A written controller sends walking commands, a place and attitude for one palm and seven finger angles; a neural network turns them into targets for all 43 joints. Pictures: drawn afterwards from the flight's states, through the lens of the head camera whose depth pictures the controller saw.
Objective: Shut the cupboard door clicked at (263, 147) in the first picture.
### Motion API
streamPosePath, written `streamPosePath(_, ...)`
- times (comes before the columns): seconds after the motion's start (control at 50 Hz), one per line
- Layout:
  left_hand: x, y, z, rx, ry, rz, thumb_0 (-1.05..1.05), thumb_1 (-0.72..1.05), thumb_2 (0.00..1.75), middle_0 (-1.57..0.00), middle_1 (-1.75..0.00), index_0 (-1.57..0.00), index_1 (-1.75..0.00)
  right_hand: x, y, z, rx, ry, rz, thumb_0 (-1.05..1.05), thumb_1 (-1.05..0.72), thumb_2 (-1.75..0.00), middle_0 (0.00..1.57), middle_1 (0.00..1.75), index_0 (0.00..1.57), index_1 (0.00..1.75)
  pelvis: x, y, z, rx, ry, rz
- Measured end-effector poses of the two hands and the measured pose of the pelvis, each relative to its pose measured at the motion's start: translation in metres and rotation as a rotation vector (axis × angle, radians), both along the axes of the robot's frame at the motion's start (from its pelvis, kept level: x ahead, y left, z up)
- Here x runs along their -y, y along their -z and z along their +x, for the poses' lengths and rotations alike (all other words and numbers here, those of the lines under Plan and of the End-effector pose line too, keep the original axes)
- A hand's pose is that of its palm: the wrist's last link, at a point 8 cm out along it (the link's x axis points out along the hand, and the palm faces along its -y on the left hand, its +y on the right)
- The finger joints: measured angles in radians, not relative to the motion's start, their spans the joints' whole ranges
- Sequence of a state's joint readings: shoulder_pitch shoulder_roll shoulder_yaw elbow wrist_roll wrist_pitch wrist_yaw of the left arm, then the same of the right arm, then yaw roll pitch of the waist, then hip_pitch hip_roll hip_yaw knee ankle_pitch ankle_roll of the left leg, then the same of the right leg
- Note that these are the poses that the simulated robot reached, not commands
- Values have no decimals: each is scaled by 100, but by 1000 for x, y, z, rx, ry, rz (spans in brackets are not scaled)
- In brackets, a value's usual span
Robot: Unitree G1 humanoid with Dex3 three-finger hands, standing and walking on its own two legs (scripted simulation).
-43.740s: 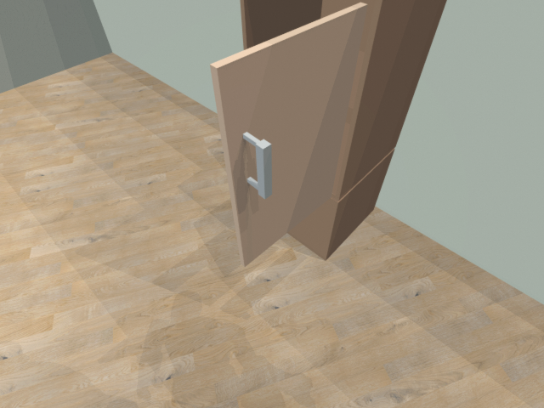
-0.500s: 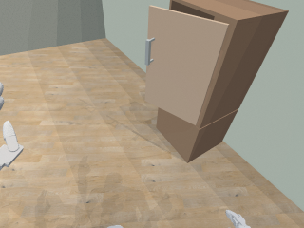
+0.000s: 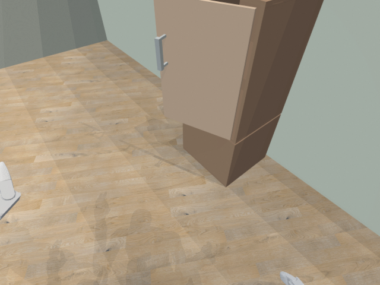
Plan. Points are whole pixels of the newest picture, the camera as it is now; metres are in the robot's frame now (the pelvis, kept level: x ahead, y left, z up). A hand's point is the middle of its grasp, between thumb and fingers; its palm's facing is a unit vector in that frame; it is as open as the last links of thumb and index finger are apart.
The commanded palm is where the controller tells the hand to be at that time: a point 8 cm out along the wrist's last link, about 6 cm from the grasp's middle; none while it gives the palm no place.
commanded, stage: stop stepping back and stand still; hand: left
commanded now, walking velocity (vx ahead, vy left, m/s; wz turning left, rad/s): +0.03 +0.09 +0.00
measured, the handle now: (162, 52) +0.98 +0.17 +0.05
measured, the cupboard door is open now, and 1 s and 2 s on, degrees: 22 22 22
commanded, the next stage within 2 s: let the arm hang, fingers relaxed in 0.48 s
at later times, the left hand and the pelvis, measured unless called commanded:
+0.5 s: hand (35, 171) +0.26 +0.28 +0.17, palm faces +0.38 -0.79 -0.48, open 7.4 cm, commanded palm +0.19 +0.32 +0.19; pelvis +0.04 +0.02 +0.00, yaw -2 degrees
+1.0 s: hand out of the picture -0.01 +0.23 -0.17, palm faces +0.01 -0.98 -0.19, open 7.0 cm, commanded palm none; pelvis +0.01 +0.04 +0.01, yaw +0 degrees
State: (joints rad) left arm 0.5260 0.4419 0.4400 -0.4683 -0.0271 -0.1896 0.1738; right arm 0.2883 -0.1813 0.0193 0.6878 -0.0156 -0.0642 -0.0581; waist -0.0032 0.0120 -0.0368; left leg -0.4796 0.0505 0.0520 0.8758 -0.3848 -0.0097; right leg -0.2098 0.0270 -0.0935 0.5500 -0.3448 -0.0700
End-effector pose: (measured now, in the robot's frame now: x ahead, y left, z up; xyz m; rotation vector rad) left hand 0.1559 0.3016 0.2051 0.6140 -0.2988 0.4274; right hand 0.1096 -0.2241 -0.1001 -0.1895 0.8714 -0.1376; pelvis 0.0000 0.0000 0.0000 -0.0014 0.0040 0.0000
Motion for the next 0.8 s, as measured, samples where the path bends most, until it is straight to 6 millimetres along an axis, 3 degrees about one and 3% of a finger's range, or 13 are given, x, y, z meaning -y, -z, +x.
streamPosePath(0.1,-5,11,12,-4,-37,-76,1,88,90,-21,-31,-21,-30,9,-10,20,22,6,-34,2,-90,-90,20,30,20,30,-3,-5,15,10,9,24)
streamPosePath(0.2,-7,20,35,22,20,-99,1,89,90,-21,-30,-21,-30,14,-21,52,94,20,-96,2,-90,-90,20,30,20,30,-13,3,29,17,2,6)
streamPosePath(0.36,-11,11,60,-19,73,-34,2,89,90,-21,-31,-21,-30,-6,-43,91,202,9,-60,2,-90,-90,20,30,20,30,-16,-2,39,-29,24,0)
streamPosePath(0.46,-13,14,62,-65,79,-37,1,89,90,-21,-31,-21,-30,-15,-40,92,180,13,-32,1,-90,-90,20,30,20,30,-18,-3,43,-43,34,-4)
streamPosePath(0.6,-22,33,59,-112,59,-96,1,89,90,-21,-30,-21,-30,-19,-30,74,126,16,-32,1,-90,-90,20,30,20,30,-27,-3,40,-33,28,-9)
streamPosePath(0.64,-27,72,68,-268,58,-152,1,89,90,-20,-30,-21,-30,-16,-19,69,96,-37,-23,1,-90,-90,20,30,20,30,-32,0,34,-31,19,-9)
streamPosePath(0.7,-25,163,65,-637,17,-294,0,90,90,-20,-30,-20,-30,-9,0,57,20,-59,-25,1,-90,-90,20,30,20,30,-40,4,24,-25,13,-9)
streamPosePath(0.74,-13,222,44,-888,-5,-381,0,90,90,-19,-30,-20,-30,-7,8,43,-31,-43,-26,1,-90,-90,20,30,20,30,-42,4,20,-17,12,-6)
streamPosePath(0.8,16,292,-10,-1199,-21,-503,1,90,90,-19,-30,-20,-30,-7,13,15,-126,-10,-28,1,-90,-90,20,30,20,30,-42,2,17,-4,15,0)
